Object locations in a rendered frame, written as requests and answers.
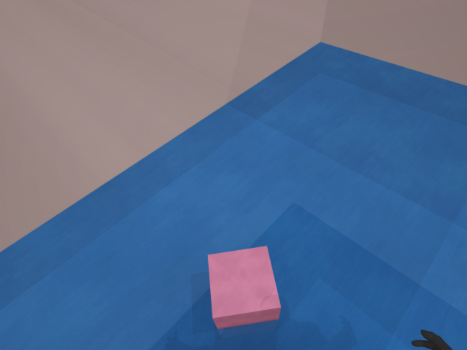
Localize robot right hand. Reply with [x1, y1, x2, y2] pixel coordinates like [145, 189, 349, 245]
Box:
[412, 330, 453, 350]

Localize carton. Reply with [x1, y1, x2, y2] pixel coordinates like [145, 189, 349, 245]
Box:
[208, 246, 281, 329]

